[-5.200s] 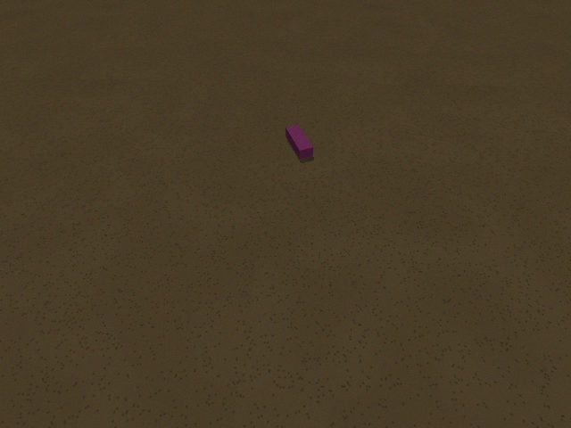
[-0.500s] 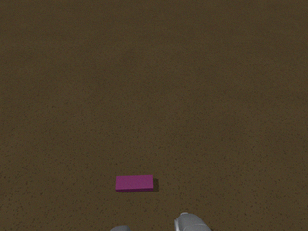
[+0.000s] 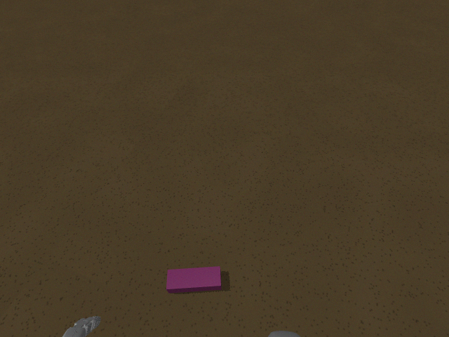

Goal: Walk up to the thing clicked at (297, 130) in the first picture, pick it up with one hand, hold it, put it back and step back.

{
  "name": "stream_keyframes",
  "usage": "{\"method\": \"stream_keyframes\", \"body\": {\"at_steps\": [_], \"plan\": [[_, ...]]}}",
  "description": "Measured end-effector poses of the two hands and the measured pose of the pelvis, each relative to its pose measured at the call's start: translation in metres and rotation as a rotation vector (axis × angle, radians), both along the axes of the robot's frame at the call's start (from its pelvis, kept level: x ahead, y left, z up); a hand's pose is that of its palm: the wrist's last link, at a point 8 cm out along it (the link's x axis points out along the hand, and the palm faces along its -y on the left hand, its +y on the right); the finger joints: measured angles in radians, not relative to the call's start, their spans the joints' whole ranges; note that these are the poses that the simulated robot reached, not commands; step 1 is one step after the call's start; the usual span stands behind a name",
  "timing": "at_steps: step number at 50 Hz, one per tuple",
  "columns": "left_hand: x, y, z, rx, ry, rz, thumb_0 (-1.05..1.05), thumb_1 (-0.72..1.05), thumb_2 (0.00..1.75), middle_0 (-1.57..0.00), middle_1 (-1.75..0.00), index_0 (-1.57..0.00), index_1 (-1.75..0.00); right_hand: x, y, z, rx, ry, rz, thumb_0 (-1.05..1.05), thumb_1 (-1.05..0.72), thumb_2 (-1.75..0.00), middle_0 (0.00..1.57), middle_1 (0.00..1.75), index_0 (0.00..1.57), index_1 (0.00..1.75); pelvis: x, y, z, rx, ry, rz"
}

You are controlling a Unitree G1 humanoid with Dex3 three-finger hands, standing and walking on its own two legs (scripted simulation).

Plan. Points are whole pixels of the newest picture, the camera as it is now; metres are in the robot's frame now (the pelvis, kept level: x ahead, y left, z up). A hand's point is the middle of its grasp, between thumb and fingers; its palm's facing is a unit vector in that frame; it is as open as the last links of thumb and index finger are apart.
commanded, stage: walk up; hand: left
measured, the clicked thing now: (194, 279) +0.42 +0.16 -0.72
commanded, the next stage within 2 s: stand in 1.00 s
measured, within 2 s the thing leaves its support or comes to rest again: neither
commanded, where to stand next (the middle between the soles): +0.04 -0.03 m, yaw +1 degrees
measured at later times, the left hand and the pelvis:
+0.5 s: hand out of the picture +0.11 +0.26 -0.13, palm faces +0.02 -0.95 -0.31, open 7.4 cm; pelvis +0.00 +0.01 +0.02, yaw +0 degrees
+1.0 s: hand out of the picture +0.09 +0.27 -0.13, palm faces +0.03 -0.95 -0.31, open 7.4 cm; pelvis +0.01 +0.02 +0.02, yaw +1 degrees
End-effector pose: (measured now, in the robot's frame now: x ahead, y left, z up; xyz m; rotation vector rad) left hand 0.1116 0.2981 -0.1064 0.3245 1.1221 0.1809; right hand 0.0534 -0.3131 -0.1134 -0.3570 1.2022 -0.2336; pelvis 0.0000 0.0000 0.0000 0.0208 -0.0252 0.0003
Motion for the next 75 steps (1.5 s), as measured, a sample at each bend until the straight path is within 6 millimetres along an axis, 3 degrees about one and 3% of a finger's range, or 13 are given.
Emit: {"method": "stream_keyframes", "body": {"at_steps": [12, 34, 61, 75], "plan": [[-0.010, -0.002, 0.010, 0.001, 0.048, 0.046, 0.01, 0.91, 0.90, -0.21, -0.30, -0.20, -0.30, 0.019, -0.004, 0.009, 0.002, 0.005, 0.011, 0.01, -0.90, -0.90, 0.21, 0.30, 0.20, 0.30, 0.004, -0.003, 0.012, 0.002, 0.003, 0.003], [-0.018, 0.012, 0.008, -0.042, 0.068, 0.071, 0.01, 0.91, 0.90, -0.20, -0.30, -0.20, -0.30, 0.016, 0.021, 0.023, 0.002, 0.018, 0.015, 0.01, -0.90, -0.90, 0.21, 0.30, 0.20, 0.30, 0.004, 0.013, 0.022, -0.018, -0.008, 0.006], [-0.039, 0.016, 0.015, -0.013, 0.102, 0.081, 0.00, 0.91, 0.90, -0.20, -0.30, -0.20, -0.30, 0.038, 0.036, 0.021, 0.056, -0.002, 0.035, 0.01, -0.90, -0.90, 0.21, 0.30, 0.20, 0.30, -0.001, 0.017, 0.028, -0.022, -0.018, 0.018], [-0.054, 0.017, 0.019, 0.003, 0.108, 0.078, 0.00, 0.91, 0.90, -0.20, -0.30, -0.20, -0.30, 0.025, 0.037, 0.018, 0.075, 0.019, 0.036, 0.01, -0.90, -0.90, 0.21, 0.30, 0.20, 0.30, -0.010, 0.015, 0.029, -0.020, -0.018, 0.021]]}}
